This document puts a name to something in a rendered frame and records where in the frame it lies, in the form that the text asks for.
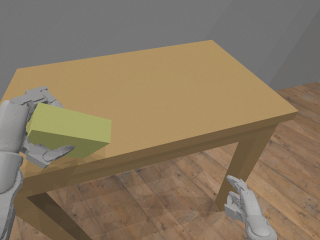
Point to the right robot hand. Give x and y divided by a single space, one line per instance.
241 206

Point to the left robot hand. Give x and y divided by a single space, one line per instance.
14 116

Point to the sponge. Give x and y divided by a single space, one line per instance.
55 127

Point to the robot left forearm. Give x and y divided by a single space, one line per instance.
11 180

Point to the table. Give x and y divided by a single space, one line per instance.
163 103

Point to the robot right forearm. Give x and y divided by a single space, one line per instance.
258 228

